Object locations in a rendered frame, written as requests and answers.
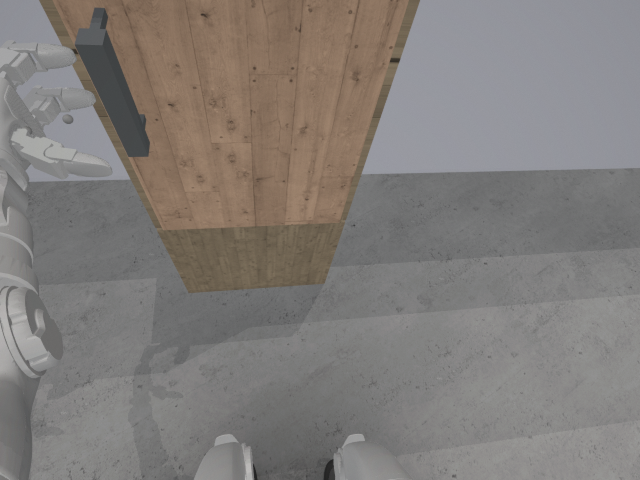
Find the cupboard door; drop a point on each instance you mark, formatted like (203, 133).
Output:
(256, 111)

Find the robot left forearm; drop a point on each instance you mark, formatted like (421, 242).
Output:
(16, 235)

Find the right robot shin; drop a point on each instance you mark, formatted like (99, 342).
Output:
(353, 438)

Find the left robot shin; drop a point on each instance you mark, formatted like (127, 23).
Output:
(225, 439)

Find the handle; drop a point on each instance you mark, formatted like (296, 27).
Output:
(97, 53)

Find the robot shin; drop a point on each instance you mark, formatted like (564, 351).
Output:
(353, 438)
(225, 439)

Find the robot left upper arm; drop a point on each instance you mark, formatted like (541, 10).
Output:
(30, 343)

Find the robot left hand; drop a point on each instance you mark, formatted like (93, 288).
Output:
(40, 108)

